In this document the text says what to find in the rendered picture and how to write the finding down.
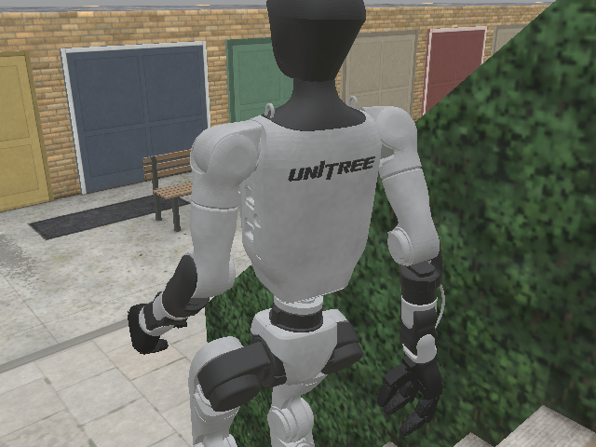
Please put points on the stairs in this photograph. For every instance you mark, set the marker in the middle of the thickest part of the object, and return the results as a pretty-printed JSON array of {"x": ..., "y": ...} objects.
[{"x": 544, "y": 428}]

